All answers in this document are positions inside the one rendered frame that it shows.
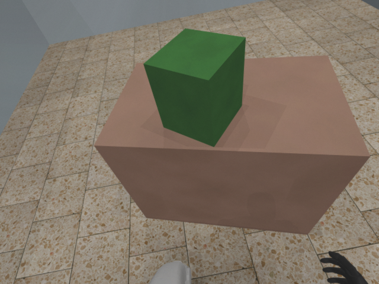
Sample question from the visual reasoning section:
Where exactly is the robot left thigh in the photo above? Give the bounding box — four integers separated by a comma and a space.
149, 262, 191, 284

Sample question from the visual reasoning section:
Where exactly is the robot right hand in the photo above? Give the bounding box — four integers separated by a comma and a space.
320, 251, 368, 284

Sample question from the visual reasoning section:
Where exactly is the carton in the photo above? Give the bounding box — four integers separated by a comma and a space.
144, 28, 246, 147

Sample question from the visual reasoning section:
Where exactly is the pedestal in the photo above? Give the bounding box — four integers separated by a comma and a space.
94, 55, 370, 235

